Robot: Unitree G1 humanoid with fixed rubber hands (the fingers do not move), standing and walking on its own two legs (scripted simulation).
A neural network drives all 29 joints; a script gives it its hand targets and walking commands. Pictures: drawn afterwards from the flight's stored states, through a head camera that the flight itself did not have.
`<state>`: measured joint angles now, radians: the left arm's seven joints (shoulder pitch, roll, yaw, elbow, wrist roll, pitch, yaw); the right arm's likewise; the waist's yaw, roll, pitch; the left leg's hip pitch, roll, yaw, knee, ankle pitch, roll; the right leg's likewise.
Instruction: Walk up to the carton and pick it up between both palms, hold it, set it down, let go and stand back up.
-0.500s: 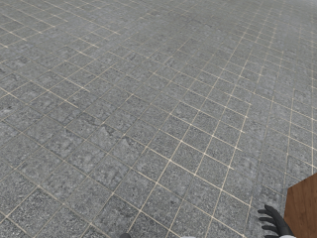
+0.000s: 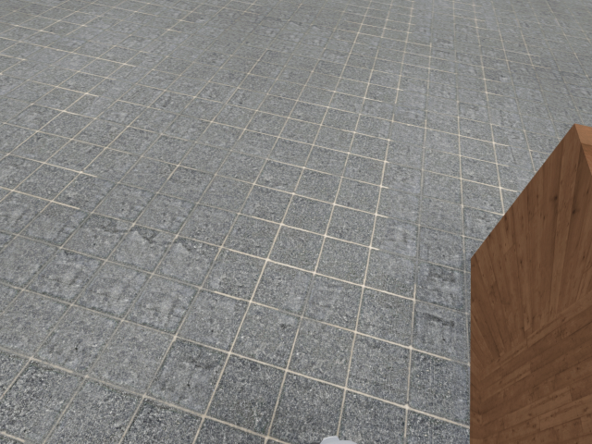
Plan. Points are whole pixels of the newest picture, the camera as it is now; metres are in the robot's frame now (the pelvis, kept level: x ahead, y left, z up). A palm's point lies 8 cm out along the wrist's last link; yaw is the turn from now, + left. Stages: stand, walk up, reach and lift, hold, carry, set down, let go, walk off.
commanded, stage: walk up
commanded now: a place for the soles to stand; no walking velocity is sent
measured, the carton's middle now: out of the picture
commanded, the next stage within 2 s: none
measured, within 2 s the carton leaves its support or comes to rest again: neither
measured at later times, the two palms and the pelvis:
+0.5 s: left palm out of the picture +0.05 +0.26 -0.07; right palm out of the picture +0.00 -0.37 -0.06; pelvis -0.06 -0.03 +0.01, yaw -19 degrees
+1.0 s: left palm (145, 355) +0.26 +0.23 -0.07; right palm out of the picture -0.03 -0.37 -0.05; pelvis +0.05 -0.04 +0.02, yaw -34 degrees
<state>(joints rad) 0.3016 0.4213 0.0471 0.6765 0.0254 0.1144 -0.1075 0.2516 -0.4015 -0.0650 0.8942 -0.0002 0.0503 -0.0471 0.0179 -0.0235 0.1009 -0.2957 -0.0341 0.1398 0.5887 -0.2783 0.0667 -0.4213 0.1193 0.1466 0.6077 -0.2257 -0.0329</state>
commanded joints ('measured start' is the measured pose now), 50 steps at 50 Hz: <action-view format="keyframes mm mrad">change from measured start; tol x32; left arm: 1 19 259 100 -52 66 -10 3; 16 423 190 90 128 -9 -58 32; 20 -74 348 89 -37 -3 -103 73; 50 35 170 39 -30 -10 -128 74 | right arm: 1 -170 -318 -113 -149 -24 -62 -20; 50 38 -220 -110 -337 -1 -68 113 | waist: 1 3 144 -2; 10 -8 309 -196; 19 -33 -320 102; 30 -114 -143 -90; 32 -236 325 -169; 50 -112 199 -67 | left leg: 1 -31 529 -435 -563 -454 19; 14 -81 317 44 -271 -465 -88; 18 -585 76 -112 602 -274 -107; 28 -153 31 -232 77 -204 -65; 31 675 167 -367 -217 -75 -19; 34 198 505 -626 -539 -665 -85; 50 328 325 32 -147 91 24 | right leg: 1 -280 -120 -5 393 -139 91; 14 268 -155 -302 -42 -216 6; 19 -32 -410 817 -663 -980 -282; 23 196 -226 336 -372 -283 -169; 30 -85 -232 350 -251 -299 -145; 32 -506 30 59 320 -387 5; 34 -274 -92 -29 538 -165 30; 50 -86 -143 -228 10 63 63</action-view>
